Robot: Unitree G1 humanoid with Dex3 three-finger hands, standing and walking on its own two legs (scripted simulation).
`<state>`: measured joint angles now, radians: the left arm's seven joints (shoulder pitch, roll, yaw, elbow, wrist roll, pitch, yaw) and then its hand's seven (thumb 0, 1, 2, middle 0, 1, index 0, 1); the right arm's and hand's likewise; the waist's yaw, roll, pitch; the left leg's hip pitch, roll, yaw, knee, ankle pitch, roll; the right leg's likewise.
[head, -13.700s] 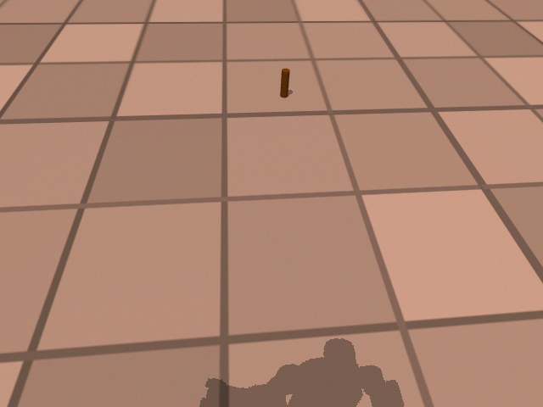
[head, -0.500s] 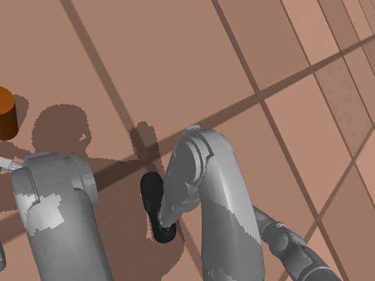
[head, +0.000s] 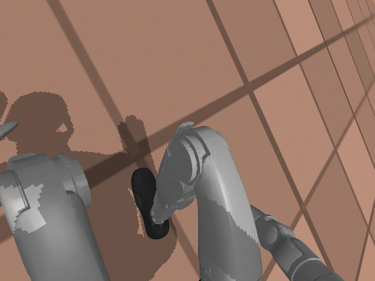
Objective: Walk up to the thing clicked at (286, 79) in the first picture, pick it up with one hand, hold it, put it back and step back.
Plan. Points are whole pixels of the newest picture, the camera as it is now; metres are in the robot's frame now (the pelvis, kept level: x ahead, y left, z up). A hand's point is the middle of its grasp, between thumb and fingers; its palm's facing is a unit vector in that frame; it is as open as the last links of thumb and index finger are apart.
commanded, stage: close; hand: left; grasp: from the side
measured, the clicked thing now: out of the picture +0.43 +0.23 -0.19
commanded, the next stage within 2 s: settle in 0.30 s
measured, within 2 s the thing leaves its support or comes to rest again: leaves its support in 0.82 s
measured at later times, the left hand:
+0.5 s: hand out of the picture +0.43 +0.23 -0.18, palm faces +0.21 -0.98 -0.02, open 7.4 cm
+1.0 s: hand out of the picture +0.41 +0.25 -0.13, palm faces +0.22 -0.97 -0.04, open 7.2 cm
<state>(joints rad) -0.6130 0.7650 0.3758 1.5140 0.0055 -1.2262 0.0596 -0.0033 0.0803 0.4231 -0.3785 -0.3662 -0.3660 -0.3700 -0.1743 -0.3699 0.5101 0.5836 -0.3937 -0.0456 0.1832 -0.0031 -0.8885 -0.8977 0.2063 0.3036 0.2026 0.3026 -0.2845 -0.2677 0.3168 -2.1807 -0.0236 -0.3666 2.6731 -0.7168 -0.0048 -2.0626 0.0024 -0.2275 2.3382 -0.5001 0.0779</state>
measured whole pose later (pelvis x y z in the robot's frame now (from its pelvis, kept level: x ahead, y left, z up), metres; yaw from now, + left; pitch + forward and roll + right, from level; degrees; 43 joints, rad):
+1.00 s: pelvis +0.00 +0.00 +0.01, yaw +1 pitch +15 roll -18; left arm -0.56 0.69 0.32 1.18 -0.01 -1.03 0.04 0.03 -0.05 1.11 -0.87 -1.16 -0.86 -1.20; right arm -0.10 -0.36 0.40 0.61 -0.33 -0.01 0.19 0.00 -0.91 -0.90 0.21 0.30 0.20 0.30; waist -0.23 -0.21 0.23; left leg -2.19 -0.03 -0.33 2.62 -0.71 0.00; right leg -2.08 -0.02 -0.20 2.32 -0.52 0.07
